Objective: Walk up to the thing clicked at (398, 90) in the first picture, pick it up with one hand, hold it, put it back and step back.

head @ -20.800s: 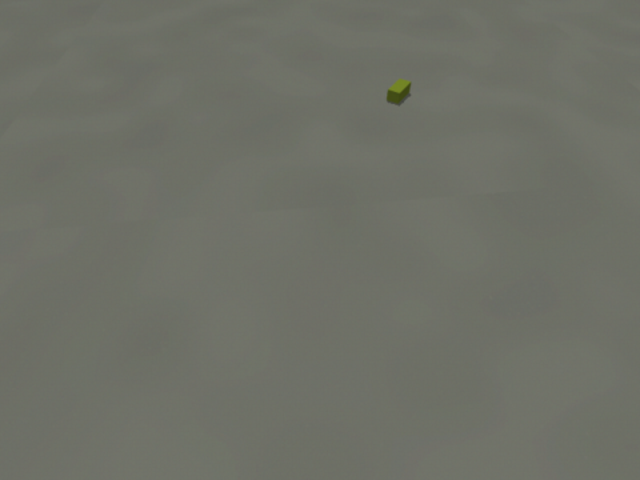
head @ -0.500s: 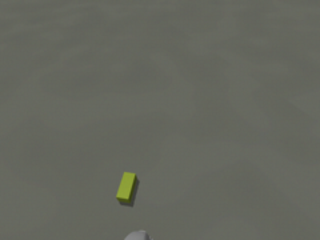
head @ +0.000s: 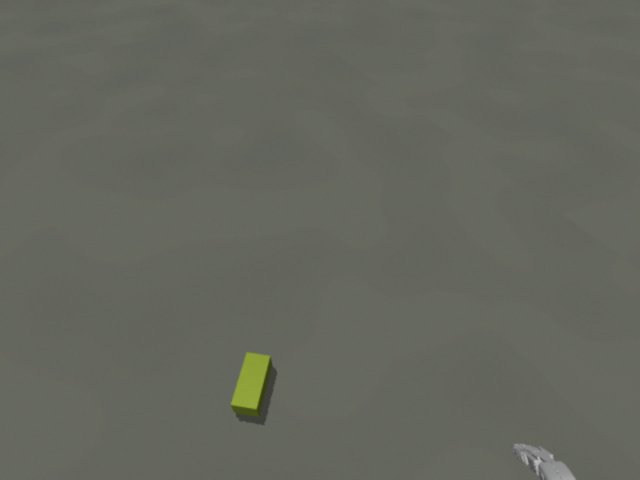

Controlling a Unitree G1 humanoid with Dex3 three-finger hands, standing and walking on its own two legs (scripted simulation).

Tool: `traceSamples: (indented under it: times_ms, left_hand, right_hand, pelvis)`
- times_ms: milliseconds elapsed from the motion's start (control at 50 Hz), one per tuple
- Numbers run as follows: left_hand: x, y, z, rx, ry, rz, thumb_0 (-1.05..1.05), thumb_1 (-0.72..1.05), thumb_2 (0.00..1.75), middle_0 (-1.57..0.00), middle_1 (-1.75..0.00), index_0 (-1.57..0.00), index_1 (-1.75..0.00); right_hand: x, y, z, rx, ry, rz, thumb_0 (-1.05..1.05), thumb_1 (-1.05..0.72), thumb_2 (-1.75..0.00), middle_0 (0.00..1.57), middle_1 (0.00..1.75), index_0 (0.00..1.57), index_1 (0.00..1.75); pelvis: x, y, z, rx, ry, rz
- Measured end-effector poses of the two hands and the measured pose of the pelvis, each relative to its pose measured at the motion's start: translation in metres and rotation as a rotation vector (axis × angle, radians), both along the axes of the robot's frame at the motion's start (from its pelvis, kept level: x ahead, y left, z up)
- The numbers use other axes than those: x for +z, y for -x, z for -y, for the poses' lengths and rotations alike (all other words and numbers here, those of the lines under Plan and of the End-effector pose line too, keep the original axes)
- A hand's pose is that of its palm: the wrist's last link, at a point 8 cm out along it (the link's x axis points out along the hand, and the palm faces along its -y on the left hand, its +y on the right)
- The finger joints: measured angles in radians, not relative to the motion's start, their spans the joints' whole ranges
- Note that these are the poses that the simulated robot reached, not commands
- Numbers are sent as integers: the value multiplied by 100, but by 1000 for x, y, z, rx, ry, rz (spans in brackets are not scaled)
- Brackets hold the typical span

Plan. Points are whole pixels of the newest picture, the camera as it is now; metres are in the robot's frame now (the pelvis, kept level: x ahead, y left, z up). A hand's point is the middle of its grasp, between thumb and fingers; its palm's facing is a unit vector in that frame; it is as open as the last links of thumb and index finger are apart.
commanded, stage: stand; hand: left
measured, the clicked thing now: (252, 383) +0.52 +0.22 -0.73
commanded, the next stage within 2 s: none
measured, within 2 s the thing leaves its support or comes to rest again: neither
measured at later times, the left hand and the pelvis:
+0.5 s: hand out of the picture +0.14 +0.25 -0.14, palm faces -0.02 -0.95 -0.33, open 7.4 cm; pelvis +0.04 +0.00 +0.02, yaw +0 degrees
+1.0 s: hand out of the picture +0.10 +0.26 -0.14, palm faces -0.01 -0.94 -0.33, open 7.4 cm; pelvis +0.04 +0.01 +0.02, yaw +0 degrees
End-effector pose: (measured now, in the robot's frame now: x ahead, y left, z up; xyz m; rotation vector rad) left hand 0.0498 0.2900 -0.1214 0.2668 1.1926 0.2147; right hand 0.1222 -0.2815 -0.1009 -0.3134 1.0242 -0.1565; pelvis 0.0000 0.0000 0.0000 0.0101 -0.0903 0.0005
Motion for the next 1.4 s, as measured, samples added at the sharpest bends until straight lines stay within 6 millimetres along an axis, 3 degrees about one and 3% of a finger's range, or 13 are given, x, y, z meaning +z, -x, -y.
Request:
traceSamples:
  times_ms: [120,320,420,540,780,1100,1400]
  left_hand:
    - [14,-17,1,-31,-14,-2,0,91,90,-20,-30,-20,-30]
    - [19,-56,-7,-46,-29,7,1,91,90,-20,-30,-20,-30]
    - [18,-73,-6,-50,-20,15,1,91,90,-20,-30,-20,-30]
    - [18,-85,-4,-54,-8,28,1,91,90,-20,-30,-20,-30]
    - [18,-73,-9,-31,-9,-7,1,91,90,-20,-30,-20,-30]
    - [14,-44,-14,-9,-15,-89,1,91,90,-20,-30,-20,-30]
    - [16,-67,-10,-27,-16,-45,1,91,90,-20,-30,-20,-30]
  right_hand:
    - [-2,8,7,-49,-26,-42,1,-91,-89,20,30,20,30]
    - [-4,38,19,-92,8,-199,1,-91,-90,20,29,20,30]
    - [-3,36,19,-102,19,-219,1,-91,-90,20,29,20,30]
    - [0,20,15,-96,19,-187,1,-91,-90,20,29,20,30]
    - [4,-6,5,-63,11,-142,1,-91,-90,20,30,20,30]
    - [1,1,7,-65,14,-191,1,-91,-90,20,30,20,30]
    - [1,-3,8,-70,14,-188,1,-91,-90,20,29,20,30]
  pelvis:
    - [9,-12,1,9,8,-14]
    - [14,-27,2,4,12,-33]
    - [15,-33,0,1,12,-36]
    - [16,-38,-2,0,13,-36]
    - [17,-39,-6,2,14,-41]
    - [18,-40,-6,8,13,-55]
    - [18,-47,-5,10,13,-54]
